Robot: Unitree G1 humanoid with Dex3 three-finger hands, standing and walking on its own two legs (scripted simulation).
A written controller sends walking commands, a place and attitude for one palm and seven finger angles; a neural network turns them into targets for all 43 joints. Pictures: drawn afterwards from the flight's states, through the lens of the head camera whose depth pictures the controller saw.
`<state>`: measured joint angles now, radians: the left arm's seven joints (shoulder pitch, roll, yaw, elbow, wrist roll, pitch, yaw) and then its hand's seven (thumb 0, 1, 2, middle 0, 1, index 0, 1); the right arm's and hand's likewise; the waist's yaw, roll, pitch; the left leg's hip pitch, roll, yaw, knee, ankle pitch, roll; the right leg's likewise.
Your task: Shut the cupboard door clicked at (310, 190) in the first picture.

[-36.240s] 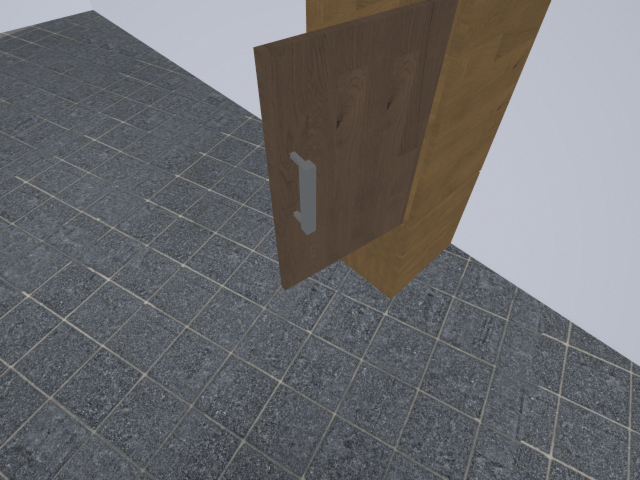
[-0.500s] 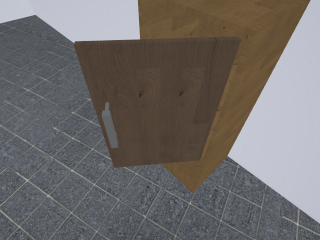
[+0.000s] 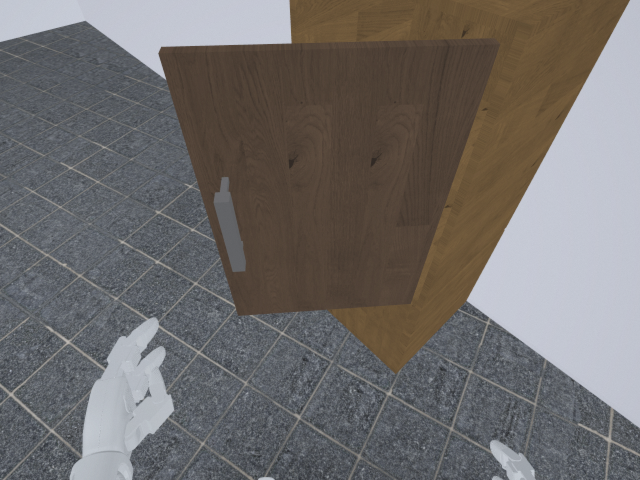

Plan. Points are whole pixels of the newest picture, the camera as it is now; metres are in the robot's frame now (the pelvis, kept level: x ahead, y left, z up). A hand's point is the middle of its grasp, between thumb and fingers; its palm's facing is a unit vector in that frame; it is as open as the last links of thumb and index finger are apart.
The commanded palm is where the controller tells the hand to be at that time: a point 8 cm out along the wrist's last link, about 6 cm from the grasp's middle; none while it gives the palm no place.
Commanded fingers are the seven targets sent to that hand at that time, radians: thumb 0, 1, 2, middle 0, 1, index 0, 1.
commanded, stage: raise the hand and make a fist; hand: left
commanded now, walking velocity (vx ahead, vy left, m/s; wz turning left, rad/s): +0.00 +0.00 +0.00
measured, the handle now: (232, 226) +0.49 +0.15 +0.02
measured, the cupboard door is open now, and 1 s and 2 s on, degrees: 52 52 52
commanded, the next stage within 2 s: bring the fist close to the handle in 1.72 s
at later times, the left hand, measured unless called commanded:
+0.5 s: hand (183, 414) +0.21 +0.17 -0.02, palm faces +0.04 -1.00 -0.02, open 4.8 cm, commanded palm +0.17 +0.23 -0.01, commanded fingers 0.00 0.90 0.90 -0.84 -1.00 -0.84 -1.00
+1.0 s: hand (160, 400) +0.22 +0.19 +0.01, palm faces +0.09 -1.00 -0.03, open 3.1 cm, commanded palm +0.19 +0.25 +0.01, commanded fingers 0.00 0.90 0.90 -1.30 -1.50 -1.30 -1.50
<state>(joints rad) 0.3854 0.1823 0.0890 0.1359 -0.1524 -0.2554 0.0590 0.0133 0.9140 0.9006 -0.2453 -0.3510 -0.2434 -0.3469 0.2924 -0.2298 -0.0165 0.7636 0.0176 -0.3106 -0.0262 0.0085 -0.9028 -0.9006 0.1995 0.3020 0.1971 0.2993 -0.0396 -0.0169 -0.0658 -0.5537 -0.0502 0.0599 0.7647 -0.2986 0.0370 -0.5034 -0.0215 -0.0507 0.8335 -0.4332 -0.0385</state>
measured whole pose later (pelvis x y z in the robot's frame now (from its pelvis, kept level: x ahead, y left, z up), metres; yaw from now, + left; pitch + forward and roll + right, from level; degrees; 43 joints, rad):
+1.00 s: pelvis +0.00 +0.01 -0.05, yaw -1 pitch +14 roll -3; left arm 0.47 0.21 0.10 -0.11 -0.24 -0.42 -0.11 0.02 0.90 0.90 -1.13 -1.31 -1.13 -1.31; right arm 0.22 -0.23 0.02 0.50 0.00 -0.16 -0.05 0.01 -0.90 -0.90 0.20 0.30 0.20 0.30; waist 0.02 0.03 -0.15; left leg -0.93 0.00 0.00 1.15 -0.47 0.06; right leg -0.82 0.03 -0.10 1.11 -0.54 -0.04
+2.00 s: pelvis +0.01 +0.00 -0.04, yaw -1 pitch +13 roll -2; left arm 0.28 0.20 0.08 0.01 -0.23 -0.37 -0.12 0.02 0.90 0.90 -1.30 -1.50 -1.30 -1.50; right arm 0.23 -0.25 0.03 0.53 0.01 -0.15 -0.04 0.01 -0.90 -0.90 0.20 0.30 0.20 0.30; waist 0.02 0.04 -0.14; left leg -0.87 0.00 0.00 1.10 -0.46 0.03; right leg -0.77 0.04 -0.10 1.07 -0.54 -0.05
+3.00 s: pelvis +0.01 +0.00 -0.03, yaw -3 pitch +15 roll +0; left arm -0.35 0.13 0.09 0.62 -0.11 -0.43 0.11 0.02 0.90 0.90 -1.30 -1.50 -1.30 -1.50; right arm 0.28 -0.24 0.00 0.63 -0.01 -0.03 0.01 0.01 -0.90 -0.90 0.20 0.30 0.20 0.30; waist -0.04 0.03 -0.14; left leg -0.85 0.01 0.05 1.02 -0.43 0.03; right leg -0.79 0.05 -0.04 1.02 -0.50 -0.05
